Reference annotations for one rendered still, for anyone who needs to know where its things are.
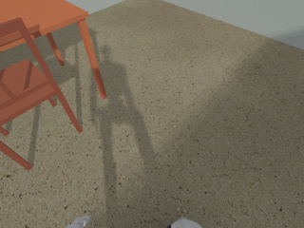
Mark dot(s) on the robot left hand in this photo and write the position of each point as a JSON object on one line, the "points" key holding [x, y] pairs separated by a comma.
{"points": [[79, 222]]}

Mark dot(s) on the right robot thigh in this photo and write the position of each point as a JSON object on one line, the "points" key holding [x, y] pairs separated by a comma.
{"points": [[185, 223]]}

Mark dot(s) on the table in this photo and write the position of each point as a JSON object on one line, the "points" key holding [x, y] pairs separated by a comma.
{"points": [[41, 17]]}

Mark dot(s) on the chair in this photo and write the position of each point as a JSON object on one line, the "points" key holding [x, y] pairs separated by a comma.
{"points": [[23, 86]]}

